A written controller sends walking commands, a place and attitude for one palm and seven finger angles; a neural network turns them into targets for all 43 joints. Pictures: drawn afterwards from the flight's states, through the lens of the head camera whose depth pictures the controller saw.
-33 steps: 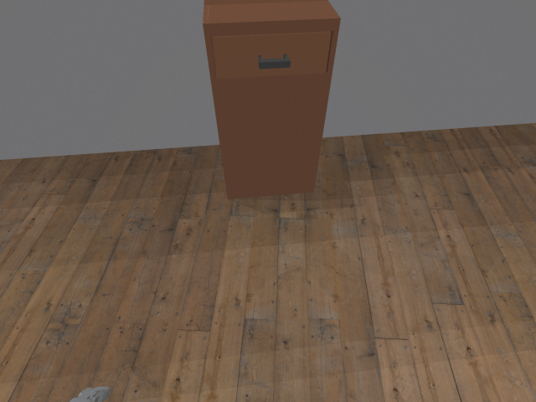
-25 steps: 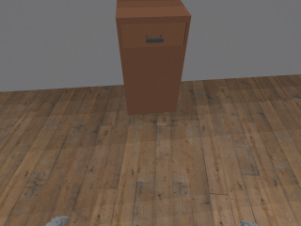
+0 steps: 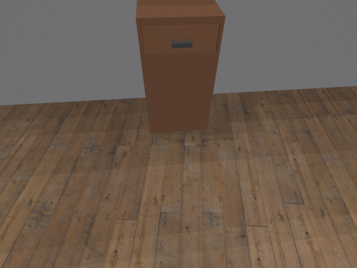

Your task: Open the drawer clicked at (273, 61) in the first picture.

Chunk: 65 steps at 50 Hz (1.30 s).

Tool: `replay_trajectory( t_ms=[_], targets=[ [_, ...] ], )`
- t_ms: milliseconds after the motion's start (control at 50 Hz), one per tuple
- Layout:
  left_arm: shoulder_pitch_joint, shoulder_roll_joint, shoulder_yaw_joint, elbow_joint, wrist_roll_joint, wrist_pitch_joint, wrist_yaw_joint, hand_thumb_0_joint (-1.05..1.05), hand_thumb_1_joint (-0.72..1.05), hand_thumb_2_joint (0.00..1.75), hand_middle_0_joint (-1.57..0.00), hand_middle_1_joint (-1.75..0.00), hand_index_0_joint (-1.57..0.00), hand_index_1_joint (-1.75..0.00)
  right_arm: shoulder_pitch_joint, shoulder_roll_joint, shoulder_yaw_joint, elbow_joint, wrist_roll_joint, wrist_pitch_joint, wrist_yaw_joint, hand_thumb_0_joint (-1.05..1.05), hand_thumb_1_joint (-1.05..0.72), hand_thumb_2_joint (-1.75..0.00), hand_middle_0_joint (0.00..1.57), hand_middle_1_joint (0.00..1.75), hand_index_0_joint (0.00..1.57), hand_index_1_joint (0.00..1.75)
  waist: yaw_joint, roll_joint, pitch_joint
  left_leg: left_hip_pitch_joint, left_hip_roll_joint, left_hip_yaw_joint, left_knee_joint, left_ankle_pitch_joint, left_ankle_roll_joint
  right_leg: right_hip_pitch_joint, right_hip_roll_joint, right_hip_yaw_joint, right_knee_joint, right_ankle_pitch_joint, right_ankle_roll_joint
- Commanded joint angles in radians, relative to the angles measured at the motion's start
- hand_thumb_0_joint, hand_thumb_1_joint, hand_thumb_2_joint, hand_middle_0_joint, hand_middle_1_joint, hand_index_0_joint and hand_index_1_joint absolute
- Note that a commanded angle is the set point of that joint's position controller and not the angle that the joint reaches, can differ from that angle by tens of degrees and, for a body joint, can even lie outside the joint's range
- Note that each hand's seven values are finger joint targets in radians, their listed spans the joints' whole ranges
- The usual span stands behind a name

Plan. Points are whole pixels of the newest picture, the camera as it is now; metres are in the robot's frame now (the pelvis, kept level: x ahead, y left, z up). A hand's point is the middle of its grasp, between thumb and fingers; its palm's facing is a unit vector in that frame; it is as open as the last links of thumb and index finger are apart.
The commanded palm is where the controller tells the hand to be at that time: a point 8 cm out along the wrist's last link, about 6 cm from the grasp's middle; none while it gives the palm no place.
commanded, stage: stand and wait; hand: left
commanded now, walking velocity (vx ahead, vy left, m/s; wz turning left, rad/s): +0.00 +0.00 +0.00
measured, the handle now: (181, 42) +1.17 +0.05 -0.05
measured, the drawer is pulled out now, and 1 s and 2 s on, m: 0.00 0.00 0.00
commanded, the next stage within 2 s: look at it before walking up in 0.16 s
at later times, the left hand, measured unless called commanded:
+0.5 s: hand out of the picture +0.07 +0.25 -0.15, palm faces -0.04 -0.94 -0.33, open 7.4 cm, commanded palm none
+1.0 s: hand out of the picture +0.06 +0.25 -0.16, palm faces -0.04 -0.94 -0.33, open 7.4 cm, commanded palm none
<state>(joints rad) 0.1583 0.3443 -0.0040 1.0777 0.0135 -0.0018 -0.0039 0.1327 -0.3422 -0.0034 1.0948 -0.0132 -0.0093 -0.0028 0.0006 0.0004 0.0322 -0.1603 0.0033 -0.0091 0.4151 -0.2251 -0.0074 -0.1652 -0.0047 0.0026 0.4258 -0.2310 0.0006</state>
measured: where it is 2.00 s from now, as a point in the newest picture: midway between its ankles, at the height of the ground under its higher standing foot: outside the picture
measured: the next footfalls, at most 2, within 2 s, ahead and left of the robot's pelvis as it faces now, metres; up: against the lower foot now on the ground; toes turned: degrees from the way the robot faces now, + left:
left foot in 1.68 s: +0.24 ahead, +0.09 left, +0.00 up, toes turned -18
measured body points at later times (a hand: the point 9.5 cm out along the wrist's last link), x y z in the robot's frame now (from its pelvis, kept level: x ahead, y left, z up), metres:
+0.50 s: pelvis -0.01 +0.00 +0.00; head -0.01 +0.00 +0.45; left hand +0.07 +0.30 -0.13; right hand +0.07 -0.29 -0.13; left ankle +0.00 +0.12 -0.74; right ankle +0.00 -0.12 -0.74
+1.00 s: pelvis -0.01 +0.00 +0.00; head +0.00 +0.00 +0.45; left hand +0.06 +0.30 -0.13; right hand +0.07 -0.29 -0.13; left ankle +0.00 +0.13 -0.74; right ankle +0.00 -0.12 -0.74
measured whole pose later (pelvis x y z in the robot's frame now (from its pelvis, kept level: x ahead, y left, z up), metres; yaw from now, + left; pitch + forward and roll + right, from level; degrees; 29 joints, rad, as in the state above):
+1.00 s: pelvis -0.01 +0.00 +0.00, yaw -2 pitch -2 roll +0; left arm 0.16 0.34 0.00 1.08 0.02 0.01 0.00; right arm 0.12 -0.33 -0.01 1.10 -0.01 -0.01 -0.01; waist 0.01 0.00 0.03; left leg -0.16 0.01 0.02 0.40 -0.21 -0.01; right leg -0.17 0.00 0.03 0.40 -0.20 0.00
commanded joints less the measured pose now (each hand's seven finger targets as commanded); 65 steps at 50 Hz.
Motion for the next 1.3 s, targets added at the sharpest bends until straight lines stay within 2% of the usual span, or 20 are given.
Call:
replay_trajectory(
  t_ms=[0, 80, 240, 340, 860, 900, 960, 1040, 1060, 1100, 1120, 1140, 1160, 1180, 1200, 1220, 1240, 1260, 1280],
  targets=[
    [-0.059, 0.204, 0.039, -0.064, -0.004, -0.023, 0.013, 0.0, 0.9, 0.9, -0.2, -0.3, -0.2, -0.3, -0.058, -0.198, -0.034, -0.065, 0.004, -0.026, -0.011, 0.0, -0.9, -0.9, 0.2, 0.3, 0.2, 0.3, 0.002, -0.006, -0.066, 0.005, 0.106, -0.096, -0.078, 0.122, 0.039, 0.009, -0.115, 0.107, -0.089, 0.09, -0.036],
    [-0.059, 0.204, 0.037, -0.06, -0.004, -0.022, 0.013, 0.0, 0.9, 0.9, -0.2, -0.3, -0.2, -0.3, -0.056, -0.2, -0.033, -0.059, 0.004, -0.026, -0.01, 0.0, -0.9, -0.9, 0.2, 0.3, 0.2, 0.3, 0.003, -0.002, -0.05, -0.005, 0.105, -0.1, -0.089, 0.096, 0.039, -0.004, -0.112, 0.11, -0.1, 0.052, -0.035],
    [-0.055, 0.203, 0.038, -0.059, -0.003, -0.026, 0.014, 0.0, 0.9, 0.9, -0.2, -0.3, -0.2, -0.3, -0.054, -0.198, -0.033, -0.055, 0.005, -0.029, -0.01, 0.0, -0.9, -0.9, 0.2, 0.3, 0.2, 0.3, 0.003, -0.015, -0.074, 0.015, 0.11, -0.099, -0.086, 0.134, 0.038, 0.009, -0.117, 0.107, -0.097, 0.098, -0.034],
    [-0.058, 0.203, 0.038, -0.059, -0.002, -0.025, 0.014, 0.0, 0.9, 0.9, -0.2, -0.3, -0.2, -0.3, -0.057, -0.197, -0.034, -0.054, 0.005, -0.027, -0.009, 0.0, -0.9, -0.9, 0.2, 0.3, 0.2, 0.3, 0.002, -0.007, -0.052, 0.008, 0.109, -0.098, -0.093, 0.126, 0.036, 0.001, -0.115, 0.108, -0.104, 0.092, -0.033],
    [-0.045, 0.203, 0.035, -0.047, -0.002, -0.026, 0.014, 0.0, 0.9, 0.9, -0.2, -0.3, -0.2, -0.3, -0.054, -0.202, -0.031, -0.045, 0.007, -0.027, -0.009, 0.0, -0.9, -0.9, 0.2, 0.3, 0.2, 0.3, 0.001, -0.005, -0.06, 0.028, 0.113, -0.102, -0.108, 0.132, 0.035, 0.012, -0.116, 0.107, -0.122, 0.101, -0.03],
    [-0.053, 0.205, 0.039, -0.056, -0.001, -0.021, 0.012, 0.0, 0.9, 0.9, -0.2, -0.3, -0.2, -0.3, -0.049, -0.206, -0.037, -0.046, 0.005, -0.026, -0.013, 0.0, -0.9, -0.9, 0.2, 0.3, 0.2, 0.3, 0.0, -0.005, -0.043, 0.038, 0.12, -0.086, -0.097, 0.126, 0.033, -0.016, -0.107, 0.121, -0.112, 0.122, -0.032],
    [0.009, 0.101, 0.028, -0.062, -0.001, 0.01, 0.016, 0.0, 0.9, 0.9, -0.2, -0.3, -0.2, -0.3, 0.017, -0.086, -0.024, -0.052, 0.003, -0.007, -0.018, 0.0, -0.9, -0.9, 0.2, 0.3, 0.2, 0.3, -0.008, -0.014, -0.058, 0.036, 0.123, -0.029, -0.028, 0.123, 0.013, -0.053, -0.107, 0.148, -0.056, 0.19, -0.023],
    [0.035, 0.098, 0.045, -0.117, 0.006, 0.033, 0.011, 0.0, 0.9, 0.9, -0.2, -0.3, -0.2, -0.3, 0.04, -0.092, -0.047, -0.108, 0.002, 0.011, -0.025, 0.0, -0.9, -0.9, 0.2, 0.3, 0.2, 0.3, -0.009, -0.015, -0.035, 0.001, 0.143, -0.012, 0.016, 0.036, 0.021, -0.15, -0.08, 0.178, 0.017, 0.157, -0.027],
    [0.037, 0.095, 0.049, -0.132, 0.007, 0.036, 0.008, 0.0, 0.9, 0.9, -0.2, -0.3, -0.2, -0.3, 0.04, -0.096, -0.052, -0.12, 0.002, 0.012, -0.026, 0.0, -0.9, -0.9, 0.2, 0.3, 0.2, 0.3, -0.01, 0.004, -0.042, 0.0, 0.157, -0.017, 0.016, 0.029, 0.027, -0.167, -0.069, 0.175, 0.046, 0.158, -0.026],
    [0.064, 0.077, 0.054, -0.152, 0.01, 0.038, -0.002, 0.0, 0.9, 0.9, -0.2, -0.3, -0.2, -0.3, 0.046, -0.111, -0.062, -0.139, -0.003, 0.012, -0.022, 0.0, -0.9, -0.9, 0.2, 0.3, 0.2, 0.3, -0.005, 0.047, -0.058, 0.004, 0.2, -0.061, -0.029, -0.17, 0.052, -0.21, -0.02, 0.146, 0.103, -0.056, -0.021],
    [0.076, 0.063, 0.057, -0.162, 0.012, 0.039, -0.009, 0.0, 0.9, 0.9, -0.2, -0.3, -0.2, -0.3, 0.043, -0.129, -0.07, -0.152, -0.003, 0.011, -0.019, 0.0, -0.9, -0.9, 0.2, 0.3, 0.2, 0.3, 0.002, 0.091, -0.046, -0.005, 0.241, -0.104, -0.074, -0.306, 0.076, -0.243, 0.011, 0.112, 0.157, -0.189, -0.015],
    [0.097, 0.046, 0.061, -0.167, 0.012, 0.04, -0.015, 0.0, 0.9, 0.9, -0.2, -0.3, -0.2, -0.3, 0.031, -0.146, -0.079, -0.158, -0.003, 0.009, -0.016, 0.0, -0.9, -0.9, 0.2, 0.3, 0.2, 0.3, 0.01, 0.168, -0.027, -0.06, 0.304, -0.158, -0.138, -0.416, 0.11, -0.236, 0.041, 0.052, 0.284, -0.219, -0.007],
    [0.099, 0.029, 0.069, -0.178, 0.013, 0.04, -0.021, 0.0, 0.9, 0.9, -0.2, -0.3, -0.2, -0.3, 0.019, -0.152, -0.084, -0.17, -0.003, 0.003, -0.014, 0.0, -0.9, -0.9, 0.2, 0.3, 0.2, 0.3, 0.018, 0.202, -0.008, -0.11, 0.361, -0.172, -0.181, -0.441, 0.141, -0.218, 0.025, -0.01, 0.393, -0.227, 0.003],
    [0.11, 0.016, 0.074, -0.183, 0.015, 0.038, -0.027, 0.0, 0.9, 0.9, -0.2, -0.3, -0.2, -0.3, 0.0, -0.144, -0.087, -0.179, -0.005, -0.002, -0.013, 0.0, -0.9, -0.9, 0.2, 0.3, 0.2, 0.3, 0.031, 0.189, 0.014, -0.144, 0.372, -0.15, -0.169, -0.412, 0.149, -0.2, -0.006, -0.012, 0.405, -0.238, 0.003],
    [0.131, -0.001, 0.076, -0.184, 0.017, 0.03, -0.032, 0.0, 0.9, 0.9, -0.2, -0.3, -0.2, -0.3, 0.0, -0.13, -0.085, -0.18, -0.008, -0.005, -0.012, 0.0, -0.9, -0.9, 0.2, 0.3, 0.2, 0.3, 0.04, 0.149, 0.022, -0.177, 0.352, -0.095, -0.114, -0.379, 0.132, -0.143, -0.015, -0.026, 0.341, -0.24, 0.0],
    [0.189, -0.007, 0.078, -0.167, 0.018, 0.023, -0.034, 0.0, 0.9, 0.9, -0.2, -0.3, -0.2, -0.3, -0.005, -0.122, -0.084, -0.179, -0.01, -0.003, -0.009, 0.0, -0.9, -0.9, 0.2, 0.3, 0.2, 0.3, 0.072, 0.084, 0.023, -0.239, 0.313, -0.033, -0.007, -0.396, 0.101, -0.052, 0.004, -0.053, 0.255, -0.203, -0.005],
    [0.291, 0.0, 0.085, -0.139, 0.02, 0.01, -0.029, 0.0, 0.9, 0.9, -0.2, -0.3, -0.2, -0.3, -0.017, -0.084, -0.077, -0.186, -0.009, 0.001, -0.006, 0.0, -0.9, -0.9, 0.2, 0.3, 0.2, 0.3, 0.115, -0.038, 0.041, -0.339, 0.225, 0.058, 0.226, -0.405, 0.047, 0.048, -0.014, 0.031, 0.081, -0.227, -0.031],
    [0.369, 0.114, 0.107, -0.125, 0.03, -0.012, -0.008, 0.0, 0.9, 0.9, -0.2, -0.3, -0.2, -0.3, -0.022, 0.013, -0.057, -0.232, 0.003, 0.002, 0.0, 0.0, -0.9, -0.9, 0.2, 0.3, 0.2, 0.3, 0.128, -0.413, 0.054, -0.621, 0.051, 0.189, 0.619, -0.472, -0.036, 0.15, -0.278, 0.538, -0.183, -0.385, -0.146],
    [0.428, 0.126, 0.106, -0.129, 0.008, -0.02, 0.01, 0.0, 0.9, 0.9, -0.2, -0.3, -0.2, -0.3, -0.129, -0.017, -0.056, -0.285, -0.007, -0.012, 0.004, 0.0, -0.9, -0.9, 0.2, 0.3, 0.2, 0.3, 0.157, -0.289, 0.083, -0.667, 0.057, 0.045, 0.726, -0.389, -0.023, 0.08, -0.363, 0.736, -0.302, -0.341, -0.225]
  ],
)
